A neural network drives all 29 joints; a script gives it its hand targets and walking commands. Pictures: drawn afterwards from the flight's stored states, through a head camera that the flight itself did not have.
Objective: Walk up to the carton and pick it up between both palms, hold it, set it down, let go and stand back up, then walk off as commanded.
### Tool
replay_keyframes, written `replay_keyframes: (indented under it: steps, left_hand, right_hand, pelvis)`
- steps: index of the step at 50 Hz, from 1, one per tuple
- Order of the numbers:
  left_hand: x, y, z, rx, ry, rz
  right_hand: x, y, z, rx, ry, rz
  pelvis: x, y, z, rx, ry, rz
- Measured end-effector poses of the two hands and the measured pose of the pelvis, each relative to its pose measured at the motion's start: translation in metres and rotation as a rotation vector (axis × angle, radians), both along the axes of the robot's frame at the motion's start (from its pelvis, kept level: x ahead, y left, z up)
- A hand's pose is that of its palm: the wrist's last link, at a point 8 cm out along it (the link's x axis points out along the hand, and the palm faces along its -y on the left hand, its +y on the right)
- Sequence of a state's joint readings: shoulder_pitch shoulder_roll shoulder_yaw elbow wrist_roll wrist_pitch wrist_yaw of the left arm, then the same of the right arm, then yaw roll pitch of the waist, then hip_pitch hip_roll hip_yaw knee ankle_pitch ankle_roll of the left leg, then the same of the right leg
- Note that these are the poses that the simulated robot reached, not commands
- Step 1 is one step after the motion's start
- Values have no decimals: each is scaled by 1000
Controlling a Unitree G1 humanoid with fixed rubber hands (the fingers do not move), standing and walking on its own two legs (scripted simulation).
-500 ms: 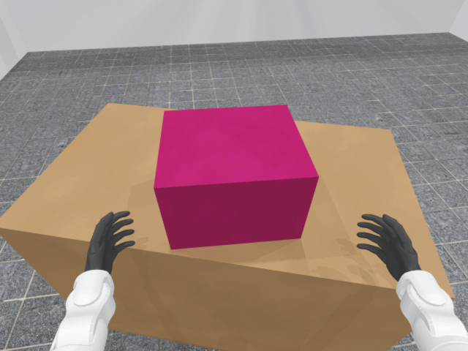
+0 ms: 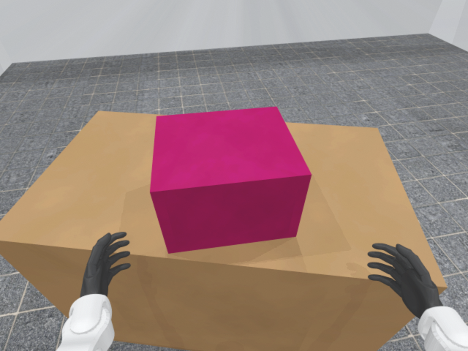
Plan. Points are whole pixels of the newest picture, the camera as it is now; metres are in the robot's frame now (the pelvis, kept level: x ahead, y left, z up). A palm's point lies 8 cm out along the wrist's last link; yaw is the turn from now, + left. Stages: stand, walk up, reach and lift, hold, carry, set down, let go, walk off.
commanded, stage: set down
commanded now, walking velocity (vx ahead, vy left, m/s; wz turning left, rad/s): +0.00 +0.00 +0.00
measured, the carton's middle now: (225, 175) +0.52 +0.07 +0.01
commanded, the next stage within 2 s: let go in 2.00 s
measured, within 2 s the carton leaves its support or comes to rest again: neither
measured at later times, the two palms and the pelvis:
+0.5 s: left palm (105, 321) +0.18 +0.23 +0.00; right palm (426, 332) +0.20 -0.26 +0.01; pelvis +0.02 -0.01 +0.00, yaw +0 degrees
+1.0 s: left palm (112, 329) +0.18 +0.23 -0.03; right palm (415, 347) +0.19 -0.26 -0.02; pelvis +0.02 +0.00 +0.00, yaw -1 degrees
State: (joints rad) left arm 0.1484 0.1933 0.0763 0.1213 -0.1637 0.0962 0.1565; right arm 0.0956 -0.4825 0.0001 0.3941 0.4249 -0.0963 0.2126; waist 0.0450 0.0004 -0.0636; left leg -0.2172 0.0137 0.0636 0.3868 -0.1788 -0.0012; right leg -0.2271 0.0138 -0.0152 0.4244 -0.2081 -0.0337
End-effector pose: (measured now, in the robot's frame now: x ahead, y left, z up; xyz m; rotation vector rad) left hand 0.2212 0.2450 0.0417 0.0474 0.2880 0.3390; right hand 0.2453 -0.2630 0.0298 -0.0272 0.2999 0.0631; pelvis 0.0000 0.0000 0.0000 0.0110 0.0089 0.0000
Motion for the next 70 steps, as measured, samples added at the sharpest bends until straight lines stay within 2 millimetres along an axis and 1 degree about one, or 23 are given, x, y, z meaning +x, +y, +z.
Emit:
replay_keyframes:
  steps: [4,9,12,15,20,24,26,30,34,40,42,49,56,60,67,70]
  left_hand:
    - [-9,-5,-5,-12,14,-4]
    - [-21,-16,-25,-54,51,-5]
    - [-25,-22,-34,-60,73,-6]
    - [-27,-26,-37,-63,74,-8]
    - [-31,-23,-32,-21,58,-19]
    - [-35,-16,-40,-5,121,-29]
    - [-39,-13,-41,-5,141,-28]
    - [-44,-11,-38,-14,144,-26]
    - [-43,-13,-38,-14,154,-47]
    - [-39,-18,-54,-35,218,-83]
    - [-39,-19,-56,-41,218,-80]
    - [-39,-17,-70,-25,268,-83]
    - [-39,-17,-67,-35,261,-87]
    - [-41,-14,-73,-23,308,-100]
    - [-48,-10,-75,-18,329,-100]
    - [-50,-8,-81,-27,361,-101]
  right_hand:
    - [-10,-8,-1,-9,12,-2]
    - [-30,-15,-7,-34,63,-10]
    - [-40,-13,-7,-35,82,-8]
    - [-45,-9,-5,-34,79,-5]
    - [-47,-5,-4,-34,65,-7]
    - [-48,-2,-14,-42,92,-32]
    - [-49,2,-19,-27,99,-42]
    - [-51,14,-24,-11,108,-28]
    - [-51,14,-29,-23,127,-29]
    - [-51,6,-32,-65,164,-56]
    - [-53,6,-32,-71,174,-52]
    - [-59,7,-45,-87,256,-51]
    - [-56,17,-49,-75,239,-47]
    - [-54,20,-56,-73,250,-56]
    - [-60,27,-65,-74,271,-60]
    - [-62,30,-69,-79,287,-60]
  pelvis:
    - [9,0,1,-2,-6,-3]
    - [16,-4,1,-1,-13,-5]
    - [17,-8,1,-1,-18,-12]
    - [18,-11,1,-1,-13,-14]
    - [17,-12,1,-3,-23,-11]
    - [16,-9,2,-4,-36,-7]
    - [15,-7,2,-4,-37,-9]
    - [15,-3,3,-5,-28,-14]
    - [12,1,3,-7,-22,-11]
    - [10,4,4,-7,-17,-16]
    - [11,4,4,-7,-14,-20]
    - [15,2,4,-11,-22,-10]
    - [19,1,4,-12,-16,-8]
    - [20,3,4,-13,-20,-3]
    - [22,5,4,-14,-26,0]
    - [21,6,4,-14,-29,-3]
